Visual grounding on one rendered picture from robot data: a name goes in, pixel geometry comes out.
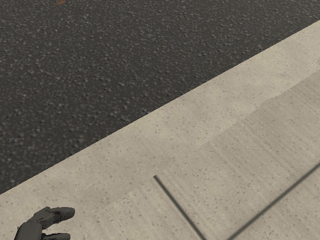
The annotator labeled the robot left hand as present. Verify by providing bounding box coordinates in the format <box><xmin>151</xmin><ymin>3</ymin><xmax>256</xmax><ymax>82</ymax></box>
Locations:
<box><xmin>14</xmin><ymin>206</ymin><xmax>75</xmax><ymax>240</ymax></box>

